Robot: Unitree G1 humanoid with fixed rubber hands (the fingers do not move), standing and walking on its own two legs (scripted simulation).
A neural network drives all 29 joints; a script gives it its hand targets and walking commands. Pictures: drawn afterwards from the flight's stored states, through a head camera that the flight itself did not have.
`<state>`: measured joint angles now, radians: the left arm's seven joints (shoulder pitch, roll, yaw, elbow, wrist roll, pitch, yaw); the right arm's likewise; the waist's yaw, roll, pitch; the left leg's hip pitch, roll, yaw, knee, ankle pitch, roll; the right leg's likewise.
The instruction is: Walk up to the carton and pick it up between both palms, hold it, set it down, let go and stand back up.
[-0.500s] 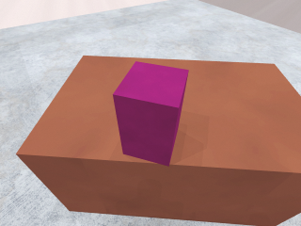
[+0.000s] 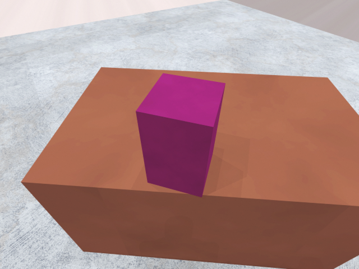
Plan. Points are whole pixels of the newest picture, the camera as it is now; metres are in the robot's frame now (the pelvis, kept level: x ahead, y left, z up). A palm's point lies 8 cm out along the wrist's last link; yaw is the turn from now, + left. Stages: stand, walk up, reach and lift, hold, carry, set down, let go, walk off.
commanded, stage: stand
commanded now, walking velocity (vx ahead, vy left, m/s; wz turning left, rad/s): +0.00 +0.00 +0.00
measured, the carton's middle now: (183, 137) +0.47 +0.00 +0.03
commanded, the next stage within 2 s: none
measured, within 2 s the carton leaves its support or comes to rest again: neither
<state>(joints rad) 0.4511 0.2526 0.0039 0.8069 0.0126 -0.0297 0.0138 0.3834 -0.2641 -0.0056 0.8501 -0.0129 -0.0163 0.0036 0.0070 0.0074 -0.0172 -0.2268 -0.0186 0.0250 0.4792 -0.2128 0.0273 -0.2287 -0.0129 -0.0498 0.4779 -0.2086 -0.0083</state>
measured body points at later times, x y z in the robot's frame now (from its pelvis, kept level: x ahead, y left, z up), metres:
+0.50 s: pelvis +0.02 -0.01 +0.00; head +0.01 -0.01 +0.45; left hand +0.04 +0.25 -0.13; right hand +0.05 -0.26 -0.14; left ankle +0.03 +0.10 -0.74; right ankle +0.03 -0.11 -0.74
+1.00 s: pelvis +0.02 -0.01 +0.00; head +0.02 -0.01 +0.45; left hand +0.03 +0.24 -0.14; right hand +0.04 -0.26 -0.14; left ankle +0.03 +0.10 -0.74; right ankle +0.03 -0.11 -0.74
